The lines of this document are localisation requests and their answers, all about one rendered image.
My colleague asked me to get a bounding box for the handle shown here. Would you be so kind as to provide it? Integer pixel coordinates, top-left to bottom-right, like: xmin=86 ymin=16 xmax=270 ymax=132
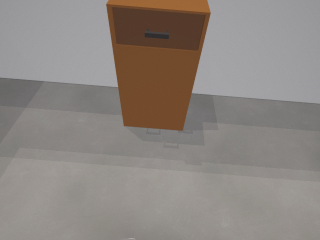
xmin=144 ymin=28 xmax=169 ymax=39

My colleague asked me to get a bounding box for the cabinet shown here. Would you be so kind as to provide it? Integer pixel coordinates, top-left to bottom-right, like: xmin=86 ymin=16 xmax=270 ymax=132
xmin=106 ymin=0 xmax=211 ymax=131

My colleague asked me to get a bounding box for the drawer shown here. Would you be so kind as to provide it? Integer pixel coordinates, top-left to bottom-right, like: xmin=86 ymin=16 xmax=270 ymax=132
xmin=112 ymin=7 xmax=205 ymax=51

